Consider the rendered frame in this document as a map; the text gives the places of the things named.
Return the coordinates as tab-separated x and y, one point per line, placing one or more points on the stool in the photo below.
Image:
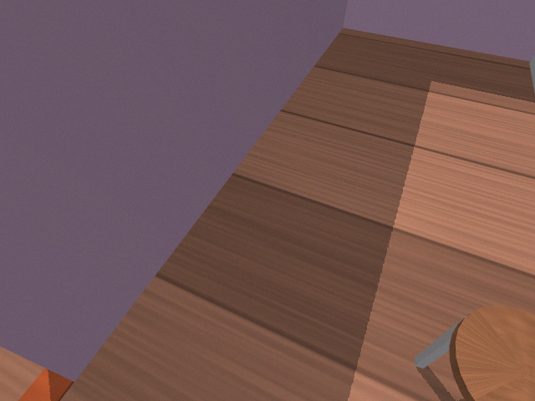
492	354

